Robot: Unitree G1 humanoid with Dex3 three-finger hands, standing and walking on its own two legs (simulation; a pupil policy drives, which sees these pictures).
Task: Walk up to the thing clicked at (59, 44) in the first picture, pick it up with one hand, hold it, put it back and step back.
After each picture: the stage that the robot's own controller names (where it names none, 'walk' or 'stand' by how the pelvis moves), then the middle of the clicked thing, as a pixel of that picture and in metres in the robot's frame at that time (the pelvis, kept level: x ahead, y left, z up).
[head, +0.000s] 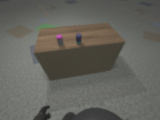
stand; (60, 40) +0.80 +0.36 -0.05
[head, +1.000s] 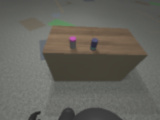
walk; (72, 42) +0.72 +0.18 -0.03
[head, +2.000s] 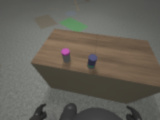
stand; (66, 55) +0.50 +0.22 -0.02
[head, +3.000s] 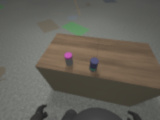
stand; (68, 59) +0.50 +0.20 -0.04
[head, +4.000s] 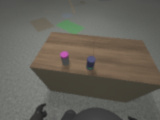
stand; (65, 58) +0.49 +0.21 -0.04
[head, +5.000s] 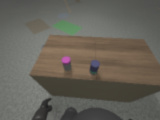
stand; (66, 63) +0.43 +0.19 -0.04
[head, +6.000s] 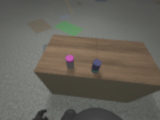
stand; (70, 62) +0.47 +0.17 -0.05
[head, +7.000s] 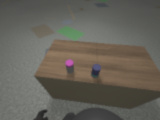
stand; (69, 66) +0.44 +0.17 -0.06
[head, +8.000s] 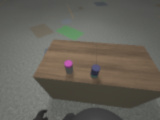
stand; (69, 67) +0.43 +0.18 -0.06
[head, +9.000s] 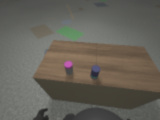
stand; (68, 68) +0.43 +0.18 -0.06
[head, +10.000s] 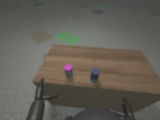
rise first; (68, 71) +0.42 +0.19 -0.05
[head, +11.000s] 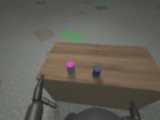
go down; (70, 68) +0.43 +0.18 -0.05
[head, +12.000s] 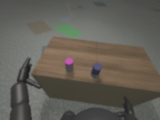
go down; (69, 65) +0.44 +0.17 -0.04
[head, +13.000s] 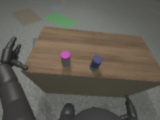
go down; (65, 59) +0.44 +0.17 +0.00
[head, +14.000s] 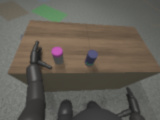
close in; (58, 56) +0.44 +0.18 +0.03
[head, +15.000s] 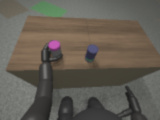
close; (56, 50) +0.47 +0.19 +0.05
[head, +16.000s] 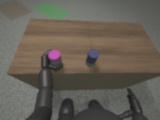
lift; (56, 59) +0.40 +0.19 +0.04
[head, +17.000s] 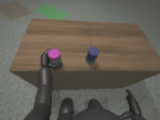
lift; (55, 58) +0.41 +0.20 +0.04
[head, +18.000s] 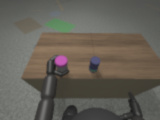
lift; (62, 65) +0.34 +0.16 +0.10
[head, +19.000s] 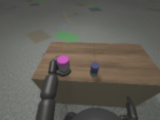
hold; (64, 66) +0.31 +0.16 +0.15
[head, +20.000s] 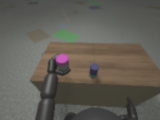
hold; (63, 65) +0.32 +0.16 +0.15
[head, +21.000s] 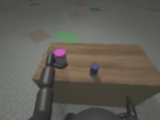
crouch; (61, 59) +0.36 +0.19 +0.16
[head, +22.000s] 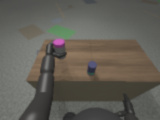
lower; (60, 49) +0.44 +0.18 +0.15
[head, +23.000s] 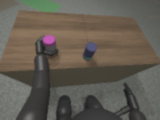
lower; (50, 46) +0.49 +0.20 +0.05
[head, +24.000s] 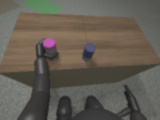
lower; (51, 49) +0.47 +0.20 +0.05
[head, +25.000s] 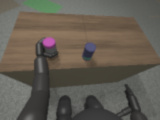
lower; (50, 48) +0.48 +0.20 +0.05
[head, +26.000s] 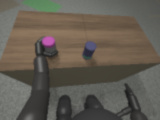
rest; (50, 47) +0.48 +0.20 +0.06
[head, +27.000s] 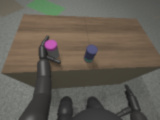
withdraw; (52, 50) +0.47 +0.20 +0.05
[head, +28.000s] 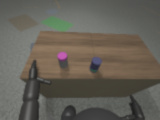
sink last; (63, 60) +0.44 +0.19 +0.01
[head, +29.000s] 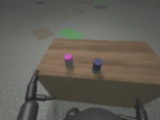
stand; (68, 61) +0.48 +0.20 +0.01
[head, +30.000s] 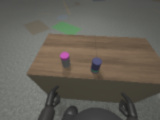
stand; (65, 60) +0.45 +0.20 +0.02
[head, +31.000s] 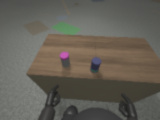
stand; (65, 59) +0.46 +0.20 +0.02
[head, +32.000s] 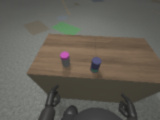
stand; (65, 59) +0.46 +0.20 +0.02
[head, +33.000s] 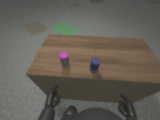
stand; (64, 60) +0.46 +0.20 +0.01
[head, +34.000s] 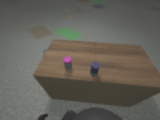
stand; (68, 63) +0.47 +0.20 -0.05
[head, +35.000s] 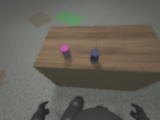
walk; (66, 52) +0.51 +0.23 -0.03
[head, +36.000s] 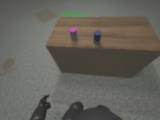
walk; (73, 34) +0.76 +0.19 -0.04
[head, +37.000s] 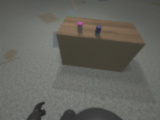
stand; (79, 27) +1.05 +0.15 -0.04
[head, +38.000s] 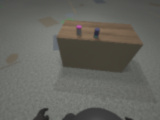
stand; (79, 30) +1.05 +0.17 -0.06
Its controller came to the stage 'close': yes
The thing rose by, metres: 0.20
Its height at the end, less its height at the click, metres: +0.00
